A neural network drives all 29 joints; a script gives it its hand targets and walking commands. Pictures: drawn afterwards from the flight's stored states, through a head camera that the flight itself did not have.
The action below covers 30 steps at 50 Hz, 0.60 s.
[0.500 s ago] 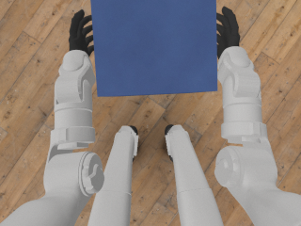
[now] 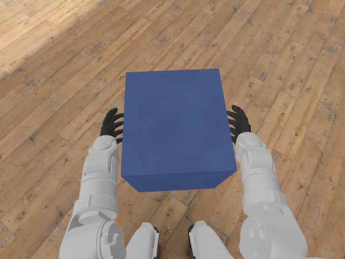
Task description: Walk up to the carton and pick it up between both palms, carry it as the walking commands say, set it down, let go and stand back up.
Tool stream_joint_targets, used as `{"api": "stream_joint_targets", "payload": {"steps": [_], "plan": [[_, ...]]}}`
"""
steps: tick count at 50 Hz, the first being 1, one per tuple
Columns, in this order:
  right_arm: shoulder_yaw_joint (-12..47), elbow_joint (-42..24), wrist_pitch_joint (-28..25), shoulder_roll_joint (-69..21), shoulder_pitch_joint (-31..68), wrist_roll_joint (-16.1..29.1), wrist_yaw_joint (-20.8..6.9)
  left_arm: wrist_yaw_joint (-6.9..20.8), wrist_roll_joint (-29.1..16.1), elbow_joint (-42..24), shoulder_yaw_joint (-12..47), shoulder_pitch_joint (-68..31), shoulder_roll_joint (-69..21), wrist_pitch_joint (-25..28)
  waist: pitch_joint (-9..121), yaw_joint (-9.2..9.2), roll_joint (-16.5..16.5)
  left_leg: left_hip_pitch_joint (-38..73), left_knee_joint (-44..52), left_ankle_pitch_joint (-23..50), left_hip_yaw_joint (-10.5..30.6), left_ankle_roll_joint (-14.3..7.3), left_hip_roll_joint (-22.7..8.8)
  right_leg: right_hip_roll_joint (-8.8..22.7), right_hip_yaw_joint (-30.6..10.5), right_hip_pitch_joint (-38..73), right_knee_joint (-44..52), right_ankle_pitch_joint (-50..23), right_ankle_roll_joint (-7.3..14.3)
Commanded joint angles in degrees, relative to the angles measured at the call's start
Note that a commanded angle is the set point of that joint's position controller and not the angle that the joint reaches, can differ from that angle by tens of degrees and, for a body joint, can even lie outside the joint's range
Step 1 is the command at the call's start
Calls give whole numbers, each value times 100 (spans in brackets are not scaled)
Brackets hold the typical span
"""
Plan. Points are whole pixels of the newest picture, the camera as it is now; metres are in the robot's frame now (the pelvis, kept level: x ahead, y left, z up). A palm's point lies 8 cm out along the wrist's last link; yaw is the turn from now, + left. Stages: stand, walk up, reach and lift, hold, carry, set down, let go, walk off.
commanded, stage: reach and lift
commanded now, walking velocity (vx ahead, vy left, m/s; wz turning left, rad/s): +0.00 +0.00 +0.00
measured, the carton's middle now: (174, 136) +0.42 -0.01 -0.09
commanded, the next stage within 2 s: hold in 1.82 s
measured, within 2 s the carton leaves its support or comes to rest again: neither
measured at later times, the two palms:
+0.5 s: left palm (99, 139) +0.36 +0.16 +0.03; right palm (251, 134) +0.36 -0.17 +0.03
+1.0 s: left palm (86, 142) +0.33 +0.16 +0.09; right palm (263, 139) +0.33 -0.16 +0.09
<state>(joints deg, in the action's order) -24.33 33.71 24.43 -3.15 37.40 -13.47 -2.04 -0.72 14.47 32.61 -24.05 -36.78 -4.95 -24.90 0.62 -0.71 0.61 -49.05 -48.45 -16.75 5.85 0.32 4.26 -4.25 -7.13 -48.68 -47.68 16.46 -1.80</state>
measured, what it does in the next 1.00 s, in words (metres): rises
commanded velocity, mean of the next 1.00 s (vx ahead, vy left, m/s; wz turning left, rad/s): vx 0.00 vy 0.00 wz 0.00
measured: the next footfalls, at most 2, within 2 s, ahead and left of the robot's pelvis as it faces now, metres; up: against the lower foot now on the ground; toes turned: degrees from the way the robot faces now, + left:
none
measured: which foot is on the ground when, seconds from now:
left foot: down 0.00-1.00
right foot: down 0.00-1.00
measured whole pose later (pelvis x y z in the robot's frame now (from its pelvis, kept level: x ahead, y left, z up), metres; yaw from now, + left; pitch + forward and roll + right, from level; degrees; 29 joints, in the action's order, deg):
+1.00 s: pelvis +0.06 +0.00 +0.06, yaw +0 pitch -4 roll +0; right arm -11.8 8.3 40.7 -7.1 8.2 -11.5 -2.0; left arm 0.8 12.2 8.3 -11.8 -8.6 -7.5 -41.4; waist 0.2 0.3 0.2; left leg -4.4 -20.8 -11.9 6.1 -0.7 2.9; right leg -2.4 -8.3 -4.6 -20.8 11.7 -0.4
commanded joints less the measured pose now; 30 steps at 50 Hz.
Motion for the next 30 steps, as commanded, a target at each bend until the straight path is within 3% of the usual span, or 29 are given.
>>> {"api": "stream_joint_targets", "payload": {"steps": [1,2,4,5,7,8,9,10,12,13,14,18,19,20,22,27,29,30], "plan": [[2973,220,-148,-6052,3525,764,-1579,1670,-671,290,3190,-3391,-5869,143,3555,-15,38,2199,989,447,-359,8,165,-264,642,1589,849,-369,197],[3200,-90,-197,-6207,3488,903,-1578,1646,-757,24,3410,-3254,-6048,186,3958,12,105,2589,1041,940,-295,14,185,-290,616,1851,841,-829,181],[3013,77,-138,-6085,3052,727,-1560,1643,-706,109,3284,-3019,-5949,157,3677,-35,7,2678,1093,1124,-331,14,170,-281,587,1898,1024,-953,179],[3104,-22,-158,-6186,2884,730,-1566,1626,-665,-45,3321,-2841,-5892,181,3722,59,-30,2779,1152,1323,-340,15,192,-275,560,2091,1111,-1159,172],[3323,-280,-203,-6129,2672,830,-1552,1612,-867,-315,3660,-2698,-6089,213,3955,12,124,3132,1256,1846,-280,59,159,-286,530,2417,1144,-1630,197],[3350,-221,-161,-6183,2415,799,-1540,1580,-842,-406,3649,-2507,-5922,209,3829,90,-13,3199,1332,1997,-264,35,151,-246,509,2473,1214,-1788,180],[3601,-635,-209,-6224,2369,913,-1504,1568,-962,-622,3909,-2341,-6073,219,4177,15,50,3451,1363,2374,-251,74,163,-277,486,2870,1265,-2177,172],[3599,-634,-181,-6075,2181,884,-1478,1562,-897,-402,3754,-2020,-5974,171,3771,101,-65,3245,1397,2321,-280,56,188,-263,454,2821,1338,-2165,161],[3998,-1026,-185,-6162,1983,1097,-1442,1541,-1108,-993,4244,-1991,-5985,206,4214,107,63,3566,1499,2771,-225,80,183,-229,355,3288,1414,-2730,146],[3937,-1084,-138,-6087,1845,1014,-1400,1504,-1034,-939,4149,-1756,-5888,152,3900,86,-124,3581,1564,2900,-175,61,158,-227,357,3183,1471,-2844,121],[4119,-1310,-143,-6131,1759,1103,-1374,1502,-1131,-1156,4339,-1637,-5965,147,4123,129,-13,3796,1611,3014,-188,77,186,-222,327,3461,1556,-2940,119],[4251,-1540,-16,-5935,1327,1043,-1258,1543,-1199,-1365,4459,-1368,-5691,34,3683,45,-215,3737,1775,2693,-170,41,162,-171,289,3615,1700,-2758,99],[4370,-1612,42,-5971,1243,1131,-1252,1532,-1176,-1367,4479,-1125,-5708,-33,3492,133,-180,3805,1843,2790,-172,37,175,-155,293,3643,1762,-2855,95],[4480,-1714,66,-6047,1143,1172,-1228,1541,-1270,-1617,4711,-1234,-5750,-60,3719,73,-42,3961,1907,2851,-181,68,171,-156,261,3883,1822,-2930,108],[4548,-1946,131,-5978,1158,1191,-1188,1574,-1265,-1614,4619,-1059,-5565,-133,3572,139,-344,3938,1972,2673,-185,3,169,-124,258,3950,1883,-2898,56],[4625,-2013,453,-5989,588,1213,-1128,1619,-1300,-1949,4726,-742,-5470,-427,3098,136,-256,4275,2190,2754,-208,0,168,-118,221,4233,2196,-2954,68],[4521,-2049,588,-5817,528,1239,-1128,1630,-1273,-2059,4670,-659,-5336,-559,2722,74,-39,4318,2362,2428,-199,-2,157,-85,214,4281,2357,-2602,98],[4661,-2174,634,-5816,562,1310,-1115,1641,-1351,-2096,4775,-619,-5377,-629,2768,87,-136,4531,2375,2466,-201,-19,159,-74,213,4362,2399,-2615,90]]}}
